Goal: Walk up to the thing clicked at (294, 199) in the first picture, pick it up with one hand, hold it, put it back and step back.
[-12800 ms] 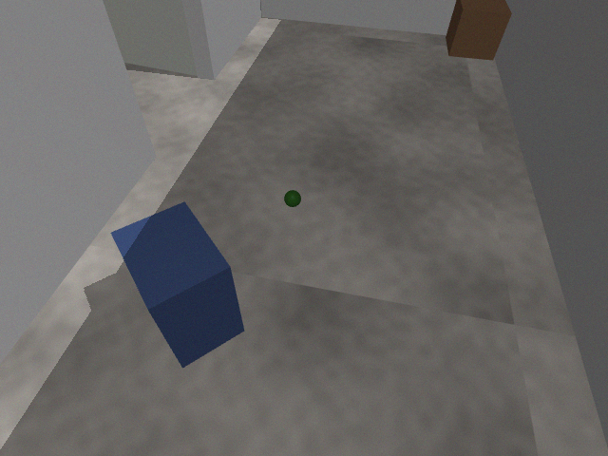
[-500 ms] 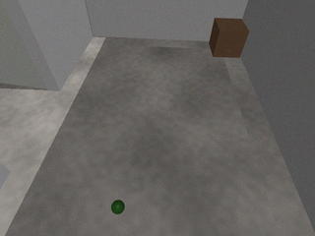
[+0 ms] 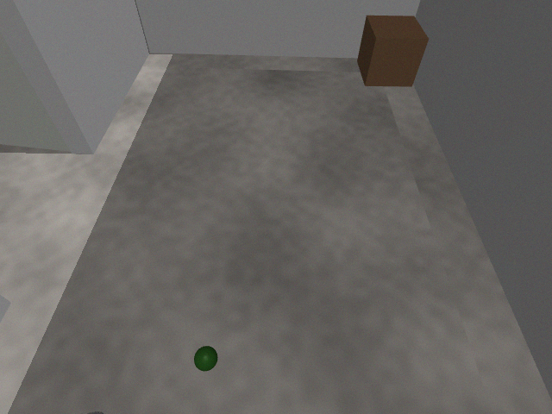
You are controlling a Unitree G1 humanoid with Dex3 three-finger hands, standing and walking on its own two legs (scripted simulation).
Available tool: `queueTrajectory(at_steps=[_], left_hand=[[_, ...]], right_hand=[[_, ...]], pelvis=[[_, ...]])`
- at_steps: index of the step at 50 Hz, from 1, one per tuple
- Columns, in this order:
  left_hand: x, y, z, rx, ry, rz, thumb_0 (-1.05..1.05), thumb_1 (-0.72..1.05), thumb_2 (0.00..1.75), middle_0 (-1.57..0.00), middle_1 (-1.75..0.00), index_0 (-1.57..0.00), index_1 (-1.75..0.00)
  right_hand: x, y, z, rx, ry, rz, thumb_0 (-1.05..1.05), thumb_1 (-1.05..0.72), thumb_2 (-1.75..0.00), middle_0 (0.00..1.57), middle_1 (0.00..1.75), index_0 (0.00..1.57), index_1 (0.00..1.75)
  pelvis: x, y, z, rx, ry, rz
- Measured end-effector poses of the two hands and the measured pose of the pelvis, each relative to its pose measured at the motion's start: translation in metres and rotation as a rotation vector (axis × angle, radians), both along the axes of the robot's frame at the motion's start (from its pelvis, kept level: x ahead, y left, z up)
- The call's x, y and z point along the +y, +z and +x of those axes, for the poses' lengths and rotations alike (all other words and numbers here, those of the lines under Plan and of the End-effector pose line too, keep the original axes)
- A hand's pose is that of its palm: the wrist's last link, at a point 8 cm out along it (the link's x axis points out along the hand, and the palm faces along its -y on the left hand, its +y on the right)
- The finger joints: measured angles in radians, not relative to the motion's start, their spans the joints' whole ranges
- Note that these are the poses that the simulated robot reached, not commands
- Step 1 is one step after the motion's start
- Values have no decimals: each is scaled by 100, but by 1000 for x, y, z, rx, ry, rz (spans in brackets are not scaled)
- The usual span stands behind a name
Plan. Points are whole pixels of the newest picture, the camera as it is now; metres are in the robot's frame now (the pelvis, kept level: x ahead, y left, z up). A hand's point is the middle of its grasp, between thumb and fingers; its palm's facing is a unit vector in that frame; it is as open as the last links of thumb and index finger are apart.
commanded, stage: walk up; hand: left
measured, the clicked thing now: (205, 358) +0.42 +0.23 -0.74
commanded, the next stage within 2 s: stand in 0.68 s
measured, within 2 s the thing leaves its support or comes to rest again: neither
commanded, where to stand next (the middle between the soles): +0.03 -0.01 m, yaw +0 degrees
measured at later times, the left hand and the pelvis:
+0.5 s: hand out of the picture +0.06 +0.24 -0.15, palm faces -0.03 -0.93 -0.37, open 7.3 cm; pelvis -0.01 -0.01 +0.00, yaw -1 degrees
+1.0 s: hand out of the picture +0.06 +0.23 -0.15, palm faces -0.03 -0.94 -0.33, open 7.3 cm; pelvis -0.03 -0.01 +0.01, yaw +0 degrees
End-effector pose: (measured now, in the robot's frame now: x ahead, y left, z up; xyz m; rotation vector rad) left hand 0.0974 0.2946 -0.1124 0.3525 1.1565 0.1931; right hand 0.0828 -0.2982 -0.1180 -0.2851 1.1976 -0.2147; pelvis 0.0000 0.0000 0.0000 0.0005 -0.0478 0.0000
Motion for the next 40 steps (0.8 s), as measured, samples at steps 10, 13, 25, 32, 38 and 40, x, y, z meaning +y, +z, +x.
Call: queueTrajectory(at_steps=[10,13,25,32,38,40], left_hand=[[-4,1,-17,17,9,4,0,91,90,-20,-30,-21,-30],[-5,1,-24,26,15,6,0,91,90,-20,-30,-21,-30],[-7,0,-48,65,31,8,0,91,90,-20,-30,-21,-30],[-6,-1,-49,61,30,4,0,91,90,-20,-30,-21,-30],[-8,-1,-45,56,24,-6,0,91,90,-20,-30,-21,-30],[-9,-1,-43,51,21,-12,0,91,90,-20,-30,-21,-30]], right_hand=[[-7,-1,-10,8,-2,4,0,-91,-89,20,30,21,30],[-9,-2,-14,13,0,6,0,-91,-89,20,30,21,30],[-14,-2,-26,26,-3,10,0,-91,-89,20,30,21,30],[-13,-2,-32,30,-10,8,0,-91,-89,20,30,21,30],[-10,0,-35,26,-10,4,0,-91,-89,20,30,21,30],[-9,0,-36,26,-5,2,0,-91,-89,20,30,21,30]], pelvis=[[-6,1,-6,-10,-2,4],[-8,1,-8,-12,-2,4],[-12,2,-14,-12,-11,4],[-10,1,-15,-13,-15,3],[-10,3,-17,-11,-11,2],[-10,3,-19,-11,-8,2]])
